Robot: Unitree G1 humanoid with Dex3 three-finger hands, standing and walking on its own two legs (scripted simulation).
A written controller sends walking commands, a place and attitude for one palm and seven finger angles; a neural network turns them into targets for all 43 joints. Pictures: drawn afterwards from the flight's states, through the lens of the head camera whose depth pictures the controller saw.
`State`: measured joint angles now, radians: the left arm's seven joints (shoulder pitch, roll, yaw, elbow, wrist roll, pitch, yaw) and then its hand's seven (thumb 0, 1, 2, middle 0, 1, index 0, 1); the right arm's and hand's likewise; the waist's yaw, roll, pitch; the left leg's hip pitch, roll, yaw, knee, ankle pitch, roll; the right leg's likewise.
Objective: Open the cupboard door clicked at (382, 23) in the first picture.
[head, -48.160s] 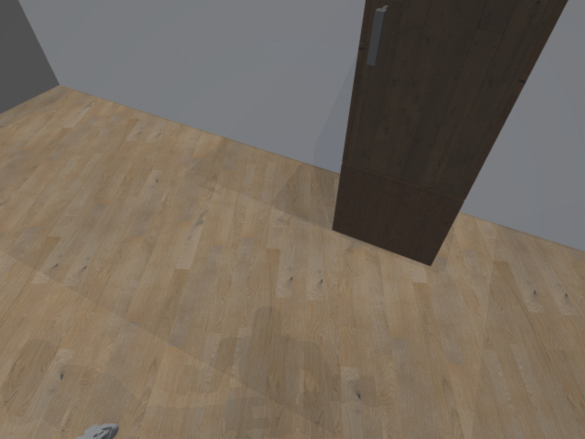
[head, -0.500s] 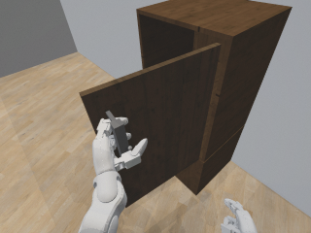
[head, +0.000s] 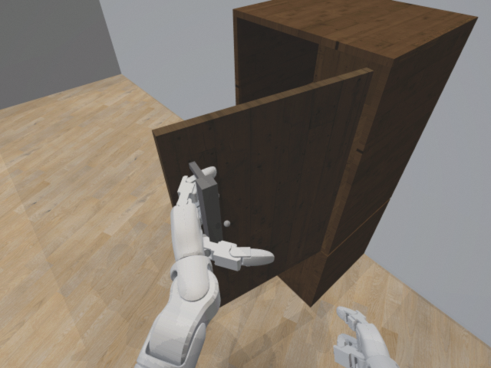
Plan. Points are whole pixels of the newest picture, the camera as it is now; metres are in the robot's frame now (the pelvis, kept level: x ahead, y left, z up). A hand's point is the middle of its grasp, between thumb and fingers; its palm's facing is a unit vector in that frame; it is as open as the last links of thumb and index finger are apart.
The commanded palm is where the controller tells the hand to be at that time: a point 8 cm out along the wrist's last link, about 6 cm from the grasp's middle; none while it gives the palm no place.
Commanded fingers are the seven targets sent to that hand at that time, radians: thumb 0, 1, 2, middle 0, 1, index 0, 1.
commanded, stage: slide the hand sideways off the handle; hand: left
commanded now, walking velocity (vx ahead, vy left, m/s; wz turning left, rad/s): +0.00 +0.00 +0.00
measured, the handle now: (204, 203) +0.33 +0.11 +0.12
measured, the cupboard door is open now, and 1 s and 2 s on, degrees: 79 83 83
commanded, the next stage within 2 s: draw the hand back to the body in 1.28 s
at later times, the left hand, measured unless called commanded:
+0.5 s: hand (234, 254) +0.24 +0.05 +0.13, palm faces -0.08 -1.00 -0.01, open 16.3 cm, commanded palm +0.21 +0.11 +0.12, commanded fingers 0.00 -0.50 0.30 -0.15 -0.30 -0.15 -0.30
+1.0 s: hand (186, 278) +0.20 +0.11 +0.12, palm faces +0.01 -1.00 -0.07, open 16.2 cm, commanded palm +0.16 +0.17 +0.12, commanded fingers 0.00 -0.50 0.30 -0.15 -0.30 -0.15 -0.30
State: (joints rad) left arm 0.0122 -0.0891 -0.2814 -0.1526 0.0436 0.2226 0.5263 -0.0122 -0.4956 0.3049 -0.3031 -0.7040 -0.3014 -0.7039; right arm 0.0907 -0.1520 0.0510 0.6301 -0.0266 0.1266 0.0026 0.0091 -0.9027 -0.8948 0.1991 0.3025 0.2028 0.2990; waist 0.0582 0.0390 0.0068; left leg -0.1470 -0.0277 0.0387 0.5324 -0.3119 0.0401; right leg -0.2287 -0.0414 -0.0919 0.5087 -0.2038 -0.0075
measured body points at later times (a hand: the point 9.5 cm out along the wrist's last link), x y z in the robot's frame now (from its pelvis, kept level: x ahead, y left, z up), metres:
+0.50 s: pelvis +0.00 -0.01 +0.00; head -0.02 -0.03 +0.44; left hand +0.24 +0.10 +0.13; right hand +0.20 -0.20 -0.08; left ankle -0.01 +0.09 -0.73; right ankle +0.05 -0.12 -0.73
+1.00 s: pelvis +0.02 -0.04 +0.00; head +0.00 -0.06 +0.44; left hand +0.20 +0.16 +0.12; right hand +0.21 -0.26 -0.08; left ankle -0.01 +0.09 -0.73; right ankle +0.05 -0.12 -0.73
